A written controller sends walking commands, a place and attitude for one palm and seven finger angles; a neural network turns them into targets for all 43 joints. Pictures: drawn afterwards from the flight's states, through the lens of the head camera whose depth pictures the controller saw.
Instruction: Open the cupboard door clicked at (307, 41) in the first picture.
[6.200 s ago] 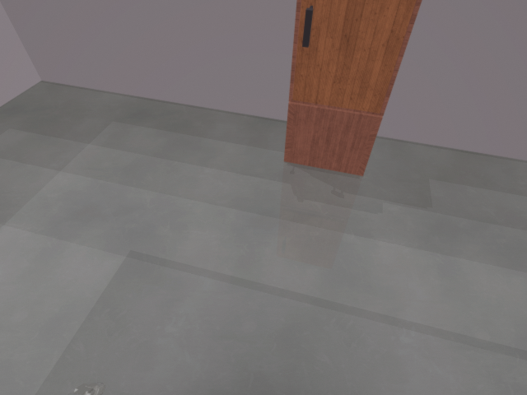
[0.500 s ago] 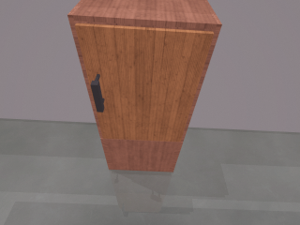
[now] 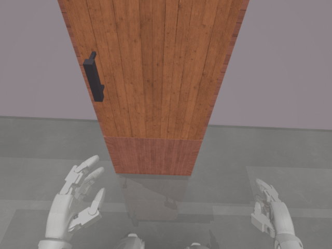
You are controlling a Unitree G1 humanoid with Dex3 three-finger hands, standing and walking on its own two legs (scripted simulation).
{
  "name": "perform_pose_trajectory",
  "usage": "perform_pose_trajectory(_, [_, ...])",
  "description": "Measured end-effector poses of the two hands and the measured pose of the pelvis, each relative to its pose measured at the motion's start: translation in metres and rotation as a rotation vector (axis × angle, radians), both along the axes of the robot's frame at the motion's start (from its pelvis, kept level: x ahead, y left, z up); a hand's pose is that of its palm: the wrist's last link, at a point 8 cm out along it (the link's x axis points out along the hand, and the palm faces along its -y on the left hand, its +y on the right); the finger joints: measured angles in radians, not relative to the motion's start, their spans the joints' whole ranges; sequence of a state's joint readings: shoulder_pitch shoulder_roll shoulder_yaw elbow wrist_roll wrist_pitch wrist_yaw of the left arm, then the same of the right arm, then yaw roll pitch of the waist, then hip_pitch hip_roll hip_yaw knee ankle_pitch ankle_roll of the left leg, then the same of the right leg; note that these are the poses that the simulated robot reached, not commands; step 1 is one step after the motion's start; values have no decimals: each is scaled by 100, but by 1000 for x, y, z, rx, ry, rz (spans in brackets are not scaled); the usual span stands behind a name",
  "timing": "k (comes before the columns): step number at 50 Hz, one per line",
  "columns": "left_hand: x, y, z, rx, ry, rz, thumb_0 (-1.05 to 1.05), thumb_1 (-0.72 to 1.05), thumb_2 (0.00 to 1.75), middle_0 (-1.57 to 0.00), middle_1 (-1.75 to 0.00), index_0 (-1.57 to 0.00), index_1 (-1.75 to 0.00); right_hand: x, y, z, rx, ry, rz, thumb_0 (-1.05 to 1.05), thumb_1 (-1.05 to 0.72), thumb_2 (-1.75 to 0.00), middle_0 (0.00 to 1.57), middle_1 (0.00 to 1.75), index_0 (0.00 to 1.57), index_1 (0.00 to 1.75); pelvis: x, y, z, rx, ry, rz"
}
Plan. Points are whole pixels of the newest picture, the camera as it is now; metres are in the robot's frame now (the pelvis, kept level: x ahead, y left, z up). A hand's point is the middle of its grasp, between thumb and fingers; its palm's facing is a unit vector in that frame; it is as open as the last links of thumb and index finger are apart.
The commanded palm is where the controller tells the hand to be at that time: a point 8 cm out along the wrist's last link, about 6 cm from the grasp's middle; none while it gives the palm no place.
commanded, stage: raise the hand with hooked fingers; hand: left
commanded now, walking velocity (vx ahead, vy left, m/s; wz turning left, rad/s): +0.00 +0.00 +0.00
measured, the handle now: (96, 77) +0.56 +0.25 +0.08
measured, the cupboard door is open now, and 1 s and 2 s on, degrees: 0 0 0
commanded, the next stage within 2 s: move the hooked fingers beside the handle in 1.74 s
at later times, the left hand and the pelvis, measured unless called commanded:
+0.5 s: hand (69, 192) +0.22 +0.22 +0.05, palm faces +0.08 -1.00 -0.06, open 11.2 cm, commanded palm +0.19 +0.27 +0.06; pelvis +0.01 -0.01 +0.00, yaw +1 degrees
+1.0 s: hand (43, 168) +0.26 +0.28 +0.08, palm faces +0.07 -1.00 -0.06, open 13.8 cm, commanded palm +0.23 +0.33 +0.09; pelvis +0.00 +0.02 +0.02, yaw +1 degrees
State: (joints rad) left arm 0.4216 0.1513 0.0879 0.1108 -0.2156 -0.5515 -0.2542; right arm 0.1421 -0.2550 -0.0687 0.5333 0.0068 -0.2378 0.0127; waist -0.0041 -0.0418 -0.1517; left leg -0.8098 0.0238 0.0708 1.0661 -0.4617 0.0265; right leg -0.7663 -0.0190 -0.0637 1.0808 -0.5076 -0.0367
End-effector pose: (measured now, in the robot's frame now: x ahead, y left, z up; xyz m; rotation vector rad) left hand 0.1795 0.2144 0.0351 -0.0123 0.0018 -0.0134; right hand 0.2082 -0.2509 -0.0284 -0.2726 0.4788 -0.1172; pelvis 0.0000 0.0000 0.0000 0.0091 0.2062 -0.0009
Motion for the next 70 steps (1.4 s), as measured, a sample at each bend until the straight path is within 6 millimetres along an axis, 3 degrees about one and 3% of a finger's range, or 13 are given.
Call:
perform_pose_trajectory(4, [-29, 14, -26, 3, 136, 113, 1, 59, 76, -22, -50, -22, -50, 30, 5, -6, -4, -27, 37, 1, -91, -90, 20, 30, 20, 30, 3, -9, -14, -14, 20, 17])
perform_pose_trajectory(8, [-42, 31, -10, 70, 87, 203, 1, 49, 72, -23, -56, -23, -56, 36, 18, -22, 9, 15, 77, 1, -90, -90, 20, 30, 20, 30, 6, -17, -18, -35, 35, 41])
perform_pose_trajectory(12, [-25, 33, 9, 104, -13, 135, 1, 40, 68, -23, -62, -23, -62, 21, 27, -46, 41, 95, 93, 1, -90, -90, 20, 30, 20, 30, 4, -21, -19, -52, 47, 56])
perform_pose_trajectory(18, [11, 38, 9, 70, 81, 30, 1, 26, 62, -24, -71, -24, -71, -22, 22, -64, 94, 221, 2, 1, -90, -90, 21, 30, 21, 30, 5, -21, -11, -42, 47, 42])
perform_pose_trajectory(24, [20, 53, 22, 72, 80, 86, 0, 12, 56, -25, -80, -25, -80, -60, 0, -56, 61, 283, -96, 1, -90, -90, 21, 30, 21, 30, 8, -16, 3, -27, 35, 24])
perform_pose_trajectory(29, [23, 63, 25, 76, 45, 80, 0, 0, 51, -26, -88, -26, -88, -73, -15, -45, -2, 294, -124, 1, -90, -90, 21, 30, 21, 30, 6, -8, 7, -31, 29, 22])
perform_pose_trajectory(35, [30, 74, 27, 66, 30, 62, 0, -14, 45, -27, -97, -27, -97, -66, -13, -29, -36, 248, -119, 1, -90, -90, 20, 30, 20, 30, 4, 1, 11, -39, 11, 21])
perform_pose_trajectory(45, [44, 100, 45, 72, 5, 77, -1, -37, 36, -29, -112, -29, -112, -41, 28, -12, -1, 171, -22, 1, -90, -90, 21, 30, 20, 30, 3, 14, 20, -53, -18, 31])
perform_pose_trajectory(52, [58, 119, 54, 70, 20, 83, -1, -46, 32, -29, -118, -29, -118, -37, 46, -10, 14, 178, 14, 1, -90, -90, 21, 30, 21, 30, 4, 20, 25, -57, -32, 34])
perform_pose_trajectory(64, [87, 143, 69, 63, 21, 83, -1, -50, 30, -30, -120, -30, -120, -56, 33, -10, -22, 251, -31, 1, -90, -90, 21, 30, 21, 30, 6, 23, 31, -54, -40, 29])
perform_pose_trajectory(70, [95, 138, 71, 59, 24, 56, -1, -50, 30, -29, -120, -29, -120, -65, 22, -7, -31, 268, -61, 1, -90, -90, 21, 30, 21, 30, 9, 22, 34, -51, -36, 21])
